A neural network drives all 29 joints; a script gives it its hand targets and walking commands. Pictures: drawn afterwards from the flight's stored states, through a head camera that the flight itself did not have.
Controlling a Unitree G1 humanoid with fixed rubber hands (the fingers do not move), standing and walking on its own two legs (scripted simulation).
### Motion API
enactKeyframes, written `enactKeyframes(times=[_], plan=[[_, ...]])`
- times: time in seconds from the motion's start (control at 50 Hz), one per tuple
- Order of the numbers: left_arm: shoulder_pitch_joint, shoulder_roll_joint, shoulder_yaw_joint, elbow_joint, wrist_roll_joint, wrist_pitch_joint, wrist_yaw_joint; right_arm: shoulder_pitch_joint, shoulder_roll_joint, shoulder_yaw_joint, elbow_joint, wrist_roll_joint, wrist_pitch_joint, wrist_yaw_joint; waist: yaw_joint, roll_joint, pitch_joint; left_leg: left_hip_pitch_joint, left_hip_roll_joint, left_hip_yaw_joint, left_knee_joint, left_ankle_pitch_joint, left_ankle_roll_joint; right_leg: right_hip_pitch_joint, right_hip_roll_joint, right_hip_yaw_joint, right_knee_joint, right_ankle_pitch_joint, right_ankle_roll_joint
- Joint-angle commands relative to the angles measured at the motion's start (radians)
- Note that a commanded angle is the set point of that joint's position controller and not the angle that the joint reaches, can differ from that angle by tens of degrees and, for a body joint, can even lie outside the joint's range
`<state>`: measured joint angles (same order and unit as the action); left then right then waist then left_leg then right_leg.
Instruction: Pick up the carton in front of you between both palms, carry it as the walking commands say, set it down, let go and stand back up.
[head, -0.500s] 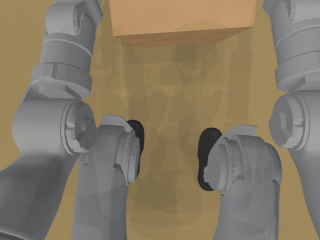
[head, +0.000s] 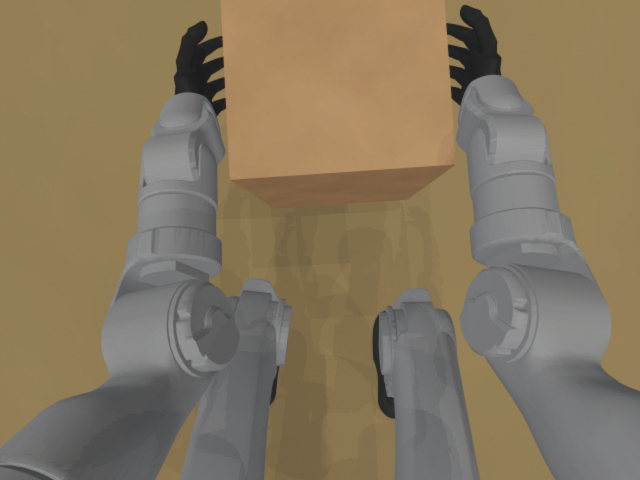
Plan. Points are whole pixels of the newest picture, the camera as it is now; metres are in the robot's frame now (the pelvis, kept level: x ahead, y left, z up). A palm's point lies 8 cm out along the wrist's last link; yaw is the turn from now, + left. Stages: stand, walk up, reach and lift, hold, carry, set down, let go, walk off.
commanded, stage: reach and lift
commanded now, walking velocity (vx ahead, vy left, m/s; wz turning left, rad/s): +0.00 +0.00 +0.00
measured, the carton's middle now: (335, 113) +0.54 +0.01 -0.13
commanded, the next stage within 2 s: none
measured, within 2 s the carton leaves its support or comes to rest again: neither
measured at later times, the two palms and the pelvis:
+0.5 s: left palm (123, 51) +0.49 +0.16 +0.09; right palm (562, 46) +0.50 -0.14 +0.08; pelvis +0.04 +0.01 +0.12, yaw -1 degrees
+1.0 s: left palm out of the picture +0.43 +0.15 +0.24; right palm out of the picture +0.44 -0.15 +0.24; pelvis +0.08 +0.00 +0.25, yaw -1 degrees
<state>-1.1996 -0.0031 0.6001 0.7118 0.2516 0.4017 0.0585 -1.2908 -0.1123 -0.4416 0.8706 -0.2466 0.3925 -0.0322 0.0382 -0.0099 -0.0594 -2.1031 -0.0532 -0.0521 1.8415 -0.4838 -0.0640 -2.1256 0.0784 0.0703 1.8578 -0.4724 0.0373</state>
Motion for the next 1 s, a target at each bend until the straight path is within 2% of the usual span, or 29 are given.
enactKeyframes(times=[0.0,0.08,0.16,0.28,0.44,0.6,0.78,0.98], plan=[[-0.757,-0.974,-0.511,-0.021,-0.179,0.013,-0.278,-0.6,1.086,0.362,-0.036,0.141,0.011,0.249,0.007,-0.063,-1.141,0.545,-0.11,0.174,-0.235,0.029,0.043,0.706,0.083,-0.145,-0.27,0.013,-0.024],[-0.71,-1.057,-0.603,-0.075,-0.224,0.043,-0.3,-0.561,1.138,0.425,-0.118,0.167,0.033,0.265,-0.009,-0.025,-1.296,0.669,-0.113,0.173,-0.274,0.137,0.025,0.792,0.087,-0.149,-0.307,0.127,-0.026],[-0.593,-1.101,-0.663,-0.086,-0.243,0.056,-0.301,-0.485,1.167,0.489,-0.16,0.198,0.044,0.279,-0.009,-0.01,-1.295,0.757,-0.113,0.16,-0.323,0.224,0.017,0.843,0.093,-0.144,-0.348,0.218,-0.025],[-0.449,-1.135,-0.692,-0.088,-0.228,0.037,-0.29,-0.332,1.216,0.512,-0.159,0.205,0.03,0.29,-0.008,-0.005,-1.151,0.839,-0.113,0.132,-0.414,0.261,0.021,0.855,0.096,-0.129,-0.424,0.245,-0.021],[-0.252,-1.163,-0.707,-0.077,-0.198,0.011,-0.271,-0.173,1.245,0.553,-0.177,0.192,0.007,0.287,-0.001,-0.018,-1.024,1.0,-0.117,0.098,-0.56,0.277,0.029,0.968,0.097,-0.105,-0.563,0.239,-0.015],[-0.137,-1.182,-0.77,-0.121,-0.208,-0.013,-0.278,-0.039,1.279,0.603,-0.222,0.188,-0.018,0.27,-0.02,-0.019,-0.938,1.149,-0.11,0.068,-0.694,0.284,0.036,1.163,0.087,-0.07,-0.71,0.26,-0.023],[0.038,-1.171,-0.779,-0.119,-0.177,0.002,-0.292,0.125,1.311,0.635,-0.243,0.181,0.002,0.264,-0.012,-0.012,-0.758,1.319,-0.097,0.042,-0.879,0.267,0.054,1.397,0.069,-0.025,-0.902,0.267,-0.025],[0.209,-1.167,-0.821,-0.167,-0.176,0.024,-0.3,0.296,1.305,0.68,-0.31,0.177,0.025,0.261,-0.025,-0.013,-0.588,1.59,-0.078,0.004,-1.098,0.374,0.06,1.657,0.045,0.005,-1.118,0.381,-0.033]])
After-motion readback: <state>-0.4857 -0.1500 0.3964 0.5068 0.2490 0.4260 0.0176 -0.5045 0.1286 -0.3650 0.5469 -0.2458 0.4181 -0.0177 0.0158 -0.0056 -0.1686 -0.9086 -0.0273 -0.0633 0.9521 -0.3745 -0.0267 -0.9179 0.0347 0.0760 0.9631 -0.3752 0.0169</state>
